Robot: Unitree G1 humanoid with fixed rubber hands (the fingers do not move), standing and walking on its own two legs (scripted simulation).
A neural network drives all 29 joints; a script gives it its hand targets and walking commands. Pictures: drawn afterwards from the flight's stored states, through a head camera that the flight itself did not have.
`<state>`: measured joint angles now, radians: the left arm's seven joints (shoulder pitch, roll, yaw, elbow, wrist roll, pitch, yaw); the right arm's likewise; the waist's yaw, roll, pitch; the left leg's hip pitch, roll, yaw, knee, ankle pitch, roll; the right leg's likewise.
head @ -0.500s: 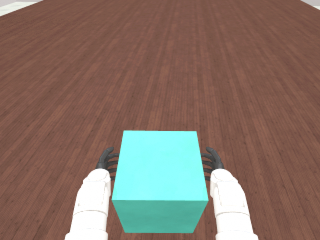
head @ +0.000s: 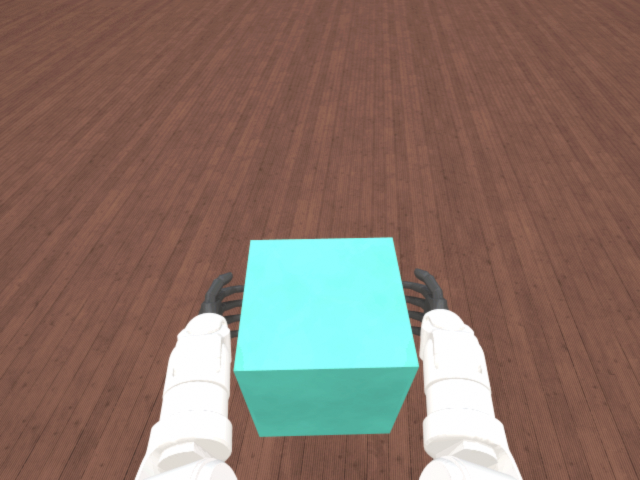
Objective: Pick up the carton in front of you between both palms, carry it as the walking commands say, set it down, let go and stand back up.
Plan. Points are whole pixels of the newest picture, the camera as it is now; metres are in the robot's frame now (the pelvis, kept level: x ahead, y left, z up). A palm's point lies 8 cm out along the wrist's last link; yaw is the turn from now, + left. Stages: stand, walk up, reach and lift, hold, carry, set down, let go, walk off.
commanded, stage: set down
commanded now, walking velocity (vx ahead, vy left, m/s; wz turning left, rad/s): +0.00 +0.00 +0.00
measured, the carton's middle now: (323, 341) +0.34 -0.02 -0.06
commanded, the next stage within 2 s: none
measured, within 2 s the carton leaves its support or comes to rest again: neither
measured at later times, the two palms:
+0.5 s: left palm (259, 360) +0.38 +0.10 -0.18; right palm (425, 368) +0.35 -0.20 -0.18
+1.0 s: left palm (282, 370) +0.43 +0.07 -0.32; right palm (421, 391) +0.37 -0.22 -0.33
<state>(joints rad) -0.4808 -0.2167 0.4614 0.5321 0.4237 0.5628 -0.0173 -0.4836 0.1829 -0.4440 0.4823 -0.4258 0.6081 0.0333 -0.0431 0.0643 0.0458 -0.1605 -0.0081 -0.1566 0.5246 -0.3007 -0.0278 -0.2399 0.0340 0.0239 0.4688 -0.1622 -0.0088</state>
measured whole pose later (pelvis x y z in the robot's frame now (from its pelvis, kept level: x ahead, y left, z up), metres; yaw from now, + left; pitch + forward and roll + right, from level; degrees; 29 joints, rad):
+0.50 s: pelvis -0.03 +0.02 -0.10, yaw +0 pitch +35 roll +2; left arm -0.61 -0.18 0.34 0.52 0.18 0.16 0.12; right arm -0.63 0.06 -0.45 0.50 -0.24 0.20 0.05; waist -0.09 0.07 -0.11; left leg -1.27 -0.10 -0.10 1.09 -0.43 -0.03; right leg -1.37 0.02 0.11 1.03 -0.28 0.05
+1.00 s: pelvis -0.06 +0.01 -0.23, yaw +2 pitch +45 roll +4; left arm -0.99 -0.03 0.38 0.77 0.18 0.23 0.10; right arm -0.90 0.01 -0.49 0.61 -0.24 0.28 -0.03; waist -0.11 0.10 -0.17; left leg -1.84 -0.16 -0.08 1.61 -0.57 -0.07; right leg -1.95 0.06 0.13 1.55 -0.39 0.06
